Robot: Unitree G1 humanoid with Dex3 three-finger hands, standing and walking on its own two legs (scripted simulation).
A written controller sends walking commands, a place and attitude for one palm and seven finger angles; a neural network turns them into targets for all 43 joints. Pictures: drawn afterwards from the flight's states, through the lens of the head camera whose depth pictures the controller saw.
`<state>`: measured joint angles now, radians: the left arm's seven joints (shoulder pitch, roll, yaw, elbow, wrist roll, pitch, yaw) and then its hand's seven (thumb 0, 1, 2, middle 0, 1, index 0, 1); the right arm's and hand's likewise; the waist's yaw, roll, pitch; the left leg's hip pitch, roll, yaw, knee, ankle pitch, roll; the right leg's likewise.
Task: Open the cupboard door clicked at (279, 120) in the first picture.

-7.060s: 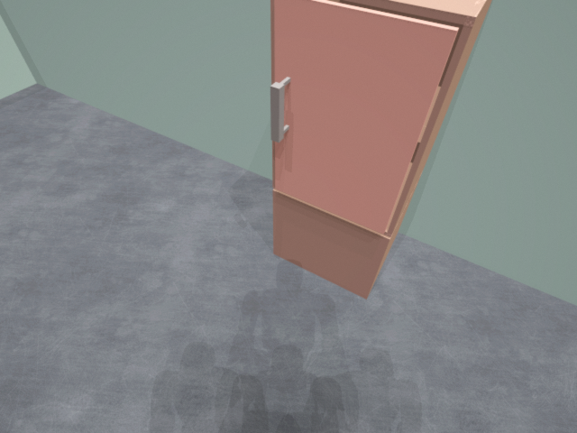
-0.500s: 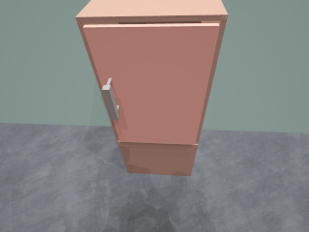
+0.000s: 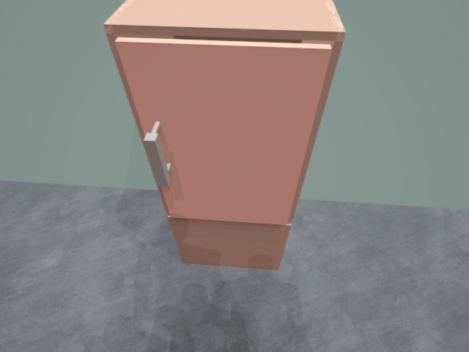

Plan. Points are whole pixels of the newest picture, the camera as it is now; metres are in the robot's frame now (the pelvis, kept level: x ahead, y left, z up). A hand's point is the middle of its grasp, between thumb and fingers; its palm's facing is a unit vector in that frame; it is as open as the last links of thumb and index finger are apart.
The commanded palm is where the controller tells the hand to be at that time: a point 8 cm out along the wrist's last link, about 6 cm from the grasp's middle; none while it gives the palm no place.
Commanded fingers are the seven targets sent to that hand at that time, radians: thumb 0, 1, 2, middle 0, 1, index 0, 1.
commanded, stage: look again from close up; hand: left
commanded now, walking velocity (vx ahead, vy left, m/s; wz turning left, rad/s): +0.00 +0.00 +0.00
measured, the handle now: (160, 155) +0.55 +0.21 -0.01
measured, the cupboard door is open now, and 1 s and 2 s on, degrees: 0 0 0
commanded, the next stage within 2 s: raise the hand with hooked fingers in 0.48 s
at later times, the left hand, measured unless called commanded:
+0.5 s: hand out of the picture +0.04 +0.18 -0.18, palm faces +0.01 -0.98 -0.22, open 7.4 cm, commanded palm none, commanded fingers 0.00 0.90 0.90 -0.20 -0.30 -0.20 -0.30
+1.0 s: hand (124, 348) +0.14 +0.20 -0.06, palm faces -0.01 -1.00 +0.02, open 8.6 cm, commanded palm +0.14 +0.26 -0.05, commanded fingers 0.00 0.39 0.68 -0.24 -0.63 -0.24 -0.63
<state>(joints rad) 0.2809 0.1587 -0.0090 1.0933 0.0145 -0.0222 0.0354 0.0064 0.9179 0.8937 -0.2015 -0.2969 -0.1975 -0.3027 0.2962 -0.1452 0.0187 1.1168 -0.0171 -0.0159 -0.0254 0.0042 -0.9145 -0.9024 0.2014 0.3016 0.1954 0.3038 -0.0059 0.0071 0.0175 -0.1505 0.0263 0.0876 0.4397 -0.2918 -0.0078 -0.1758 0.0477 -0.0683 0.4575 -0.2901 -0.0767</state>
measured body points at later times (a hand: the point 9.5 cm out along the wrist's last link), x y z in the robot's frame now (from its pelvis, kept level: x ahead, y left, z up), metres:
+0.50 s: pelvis +0.02 +0.00 +0.00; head +0.03 +0.00 +0.45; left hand +0.04 +0.24 -0.16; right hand +0.04 -0.22 -0.16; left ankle -0.04 +0.12 -0.74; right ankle -0.03 -0.06 -0.74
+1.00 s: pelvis -0.06 +0.01 -0.09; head -0.01 +0.01 +0.36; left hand +0.14 +0.25 -0.06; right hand +0.19 -0.25 -0.12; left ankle -0.04 +0.12 -0.74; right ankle -0.03 -0.06 -0.74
